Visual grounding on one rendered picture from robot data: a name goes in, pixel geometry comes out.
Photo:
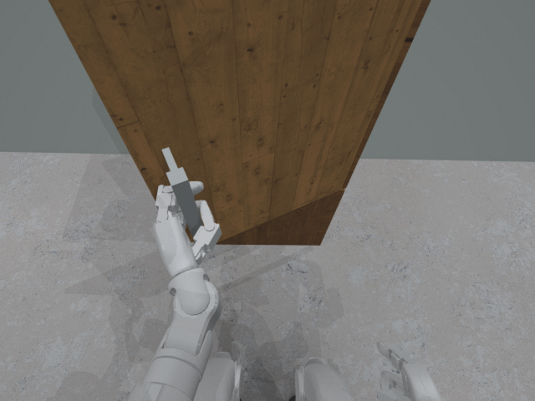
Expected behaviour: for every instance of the robot left hand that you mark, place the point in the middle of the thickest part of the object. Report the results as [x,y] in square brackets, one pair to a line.
[169,230]

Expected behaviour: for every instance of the cupboard door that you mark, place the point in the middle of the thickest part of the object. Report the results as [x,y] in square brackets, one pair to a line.
[265,102]

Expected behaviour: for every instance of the robot left thigh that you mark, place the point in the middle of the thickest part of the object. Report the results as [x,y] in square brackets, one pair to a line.
[221,381]

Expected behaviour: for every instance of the robot left forearm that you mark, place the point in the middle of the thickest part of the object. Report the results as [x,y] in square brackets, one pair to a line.
[180,360]

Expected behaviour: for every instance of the handle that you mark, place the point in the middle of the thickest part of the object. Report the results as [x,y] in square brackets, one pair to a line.
[182,190]

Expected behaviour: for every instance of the robot left shin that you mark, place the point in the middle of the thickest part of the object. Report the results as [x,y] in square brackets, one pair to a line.
[223,355]

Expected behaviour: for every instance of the robot right hand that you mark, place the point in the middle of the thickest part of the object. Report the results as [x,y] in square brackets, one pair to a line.
[415,385]

